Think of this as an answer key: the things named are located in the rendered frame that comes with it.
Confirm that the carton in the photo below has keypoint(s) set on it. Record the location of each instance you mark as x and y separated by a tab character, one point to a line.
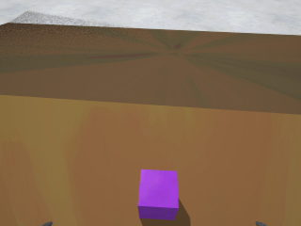
158	194

